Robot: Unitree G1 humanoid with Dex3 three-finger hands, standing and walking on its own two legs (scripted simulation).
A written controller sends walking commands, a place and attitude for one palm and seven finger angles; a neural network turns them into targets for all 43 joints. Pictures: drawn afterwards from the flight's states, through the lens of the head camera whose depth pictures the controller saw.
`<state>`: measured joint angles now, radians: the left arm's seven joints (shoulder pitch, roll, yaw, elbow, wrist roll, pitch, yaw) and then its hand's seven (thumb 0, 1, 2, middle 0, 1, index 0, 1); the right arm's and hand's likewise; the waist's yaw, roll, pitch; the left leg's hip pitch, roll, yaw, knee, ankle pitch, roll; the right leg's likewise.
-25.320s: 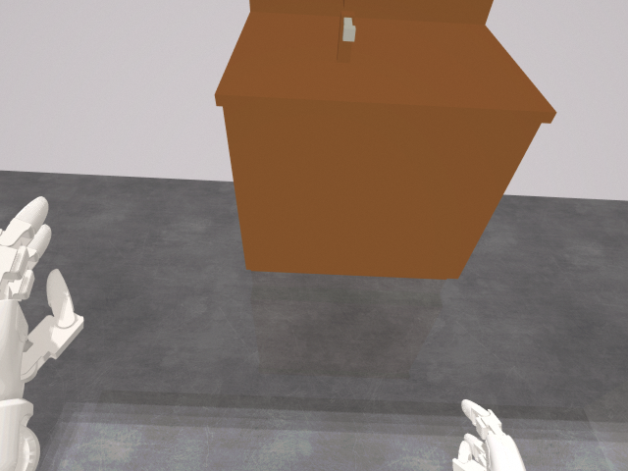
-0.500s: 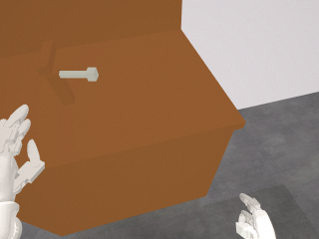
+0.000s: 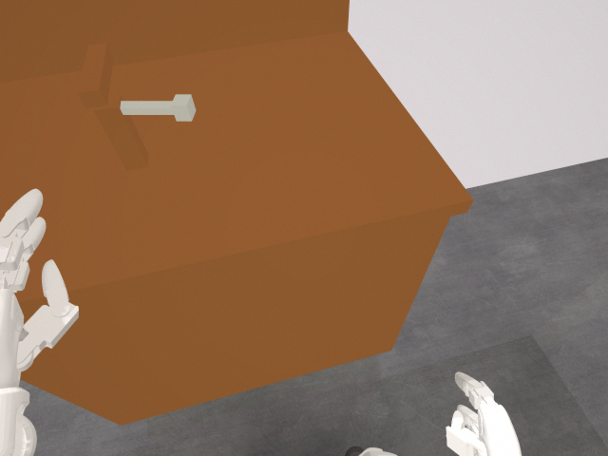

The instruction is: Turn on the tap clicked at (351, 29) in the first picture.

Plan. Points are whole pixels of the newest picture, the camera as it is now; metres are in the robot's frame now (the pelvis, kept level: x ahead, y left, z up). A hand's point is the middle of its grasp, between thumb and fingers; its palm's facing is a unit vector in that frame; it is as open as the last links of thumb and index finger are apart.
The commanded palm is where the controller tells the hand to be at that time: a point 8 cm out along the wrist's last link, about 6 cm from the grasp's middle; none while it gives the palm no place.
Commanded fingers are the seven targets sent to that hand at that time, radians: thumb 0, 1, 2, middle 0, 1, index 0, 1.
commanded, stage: step back with the hand held close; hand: left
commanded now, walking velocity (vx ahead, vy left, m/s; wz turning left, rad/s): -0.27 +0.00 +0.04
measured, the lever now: (183, 107) +0.55 +0.22 +0.15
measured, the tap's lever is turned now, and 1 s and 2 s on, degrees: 73 73 73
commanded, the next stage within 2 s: stop stepping back and stand still in 0.90 s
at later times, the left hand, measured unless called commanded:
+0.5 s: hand (93, 355) +0.18 +0.20 +0.16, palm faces +0.34 -0.84 -0.43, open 7.4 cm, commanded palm +0.10 +0.26 +0.19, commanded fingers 0.00 0.90 0.90 -0.20 -0.30 -0.20 -0.30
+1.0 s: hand out of the picture +0.08 +0.15 +0.17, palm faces +0.28 -0.84 -0.46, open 7.4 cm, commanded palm +0.00 +0.22 +0.19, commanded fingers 0.00 0.90 0.90 -0.20 -0.30 -0.20 -0.30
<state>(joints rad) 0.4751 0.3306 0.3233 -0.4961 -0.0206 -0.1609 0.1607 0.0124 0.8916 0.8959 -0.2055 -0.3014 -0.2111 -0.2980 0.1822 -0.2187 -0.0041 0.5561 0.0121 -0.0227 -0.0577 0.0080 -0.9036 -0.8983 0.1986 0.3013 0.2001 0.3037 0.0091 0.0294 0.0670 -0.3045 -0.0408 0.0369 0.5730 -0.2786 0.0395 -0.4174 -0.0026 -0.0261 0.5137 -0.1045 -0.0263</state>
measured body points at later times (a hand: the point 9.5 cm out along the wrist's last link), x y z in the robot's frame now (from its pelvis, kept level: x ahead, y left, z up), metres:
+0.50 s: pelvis -0.04 -0.03 +0.00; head +0.02 -0.03 +0.45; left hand +0.16 +0.24 +0.18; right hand +0.16 -0.26 -0.09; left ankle -0.06 +0.10 -0.69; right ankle +0.06 -0.11 -0.73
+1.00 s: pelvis -0.16 -0.06 +0.01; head -0.09 -0.07 +0.45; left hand +0.06 +0.20 +0.19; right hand +0.04 -0.27 -0.09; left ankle -0.19 +0.09 -0.67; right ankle -0.08 -0.11 -0.73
